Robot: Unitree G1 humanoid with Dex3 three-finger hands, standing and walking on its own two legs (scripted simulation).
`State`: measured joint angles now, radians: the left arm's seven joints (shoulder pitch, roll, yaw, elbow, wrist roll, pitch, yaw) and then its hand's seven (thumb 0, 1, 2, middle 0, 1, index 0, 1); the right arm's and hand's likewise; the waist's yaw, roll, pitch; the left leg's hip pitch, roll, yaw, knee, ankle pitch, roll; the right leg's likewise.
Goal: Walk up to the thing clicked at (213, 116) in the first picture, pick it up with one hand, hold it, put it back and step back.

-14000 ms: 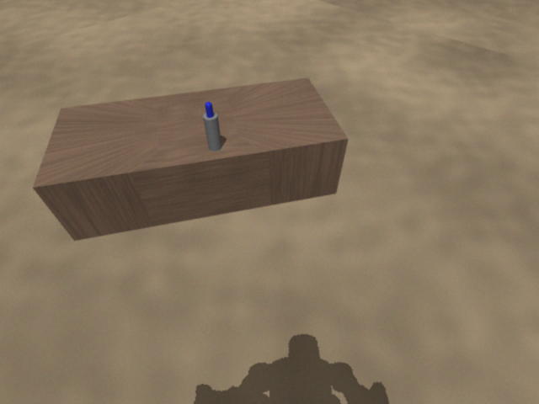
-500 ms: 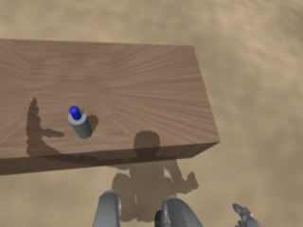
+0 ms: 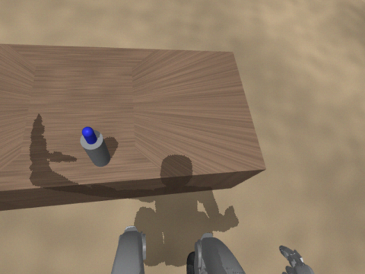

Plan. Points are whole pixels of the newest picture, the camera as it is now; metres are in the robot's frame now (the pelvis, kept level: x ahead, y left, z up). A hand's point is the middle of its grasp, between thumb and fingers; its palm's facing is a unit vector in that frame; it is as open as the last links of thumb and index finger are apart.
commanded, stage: go down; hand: left
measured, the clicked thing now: (95, 146) +0.45 +0.23 -0.20
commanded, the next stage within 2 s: approach in 0.50 s
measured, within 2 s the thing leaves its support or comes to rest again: neither
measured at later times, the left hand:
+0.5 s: hand out of the picture +0.39 +0.43 +0.07, palm faces +0.26 -0.97 +0.03, open 17.0 cm
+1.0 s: hand (2, 141) +0.40 +0.38 -0.05, palm faces +0.20 -0.98 +0.08, open 17.7 cm
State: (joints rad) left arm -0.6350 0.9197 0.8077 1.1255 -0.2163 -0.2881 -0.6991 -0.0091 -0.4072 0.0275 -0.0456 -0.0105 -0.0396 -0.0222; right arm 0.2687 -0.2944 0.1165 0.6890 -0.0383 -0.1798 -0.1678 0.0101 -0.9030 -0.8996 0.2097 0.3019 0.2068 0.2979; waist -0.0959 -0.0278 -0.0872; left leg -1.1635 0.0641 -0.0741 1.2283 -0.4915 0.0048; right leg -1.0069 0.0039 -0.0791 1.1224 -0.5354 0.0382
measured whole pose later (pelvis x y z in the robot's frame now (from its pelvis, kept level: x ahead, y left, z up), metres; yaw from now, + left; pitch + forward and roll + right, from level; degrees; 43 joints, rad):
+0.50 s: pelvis -0.01 +0.00 +0.00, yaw +0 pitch +24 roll -7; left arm -0.67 0.94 0.82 1.14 -0.21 -0.30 -0.70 -0.01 -0.40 0.03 -0.04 -0.02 -0.04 -0.02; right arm 0.26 -0.30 0.12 0.69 -0.04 -0.18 -0.16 0.01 -0.90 -0.90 0.21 0.30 0.21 0.30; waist -0.10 -0.03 -0.08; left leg -1.19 0.06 -0.08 1.25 -0.49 0.00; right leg -1.03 0.01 -0.08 1.14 -0.53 0.04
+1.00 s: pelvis -0.02 +0.00 -0.05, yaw -2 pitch +30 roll -7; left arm -0.71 0.83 0.74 1.24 -0.24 -0.45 -0.66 -0.01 -0.60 0.00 -0.05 -0.03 -0.06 -0.03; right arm 0.23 -0.31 0.12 0.67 -0.06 -0.19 -0.12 0.01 -0.87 -0.89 0.21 0.30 0.21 0.30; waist -0.12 -0.04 -0.11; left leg -1.45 0.06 -0.08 1.45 -0.54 0.01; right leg -1.30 0.00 -0.07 1.37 -0.60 0.04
